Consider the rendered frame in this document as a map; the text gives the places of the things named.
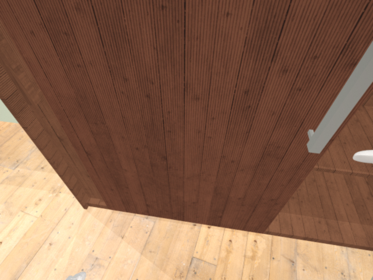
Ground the handle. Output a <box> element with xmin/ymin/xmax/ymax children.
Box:
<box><xmin>307</xmin><ymin>41</ymin><xmax>373</xmax><ymax>153</ymax></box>
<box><xmin>0</xmin><ymin>32</ymin><xmax>41</xmax><ymax>106</ymax></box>

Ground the right robot hand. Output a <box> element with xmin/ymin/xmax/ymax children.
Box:
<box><xmin>353</xmin><ymin>150</ymin><xmax>373</xmax><ymax>163</ymax></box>

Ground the wardrobe door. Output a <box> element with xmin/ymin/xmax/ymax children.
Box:
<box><xmin>0</xmin><ymin>20</ymin><xmax>103</xmax><ymax>200</ymax></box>
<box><xmin>0</xmin><ymin>0</ymin><xmax>373</xmax><ymax>234</ymax></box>

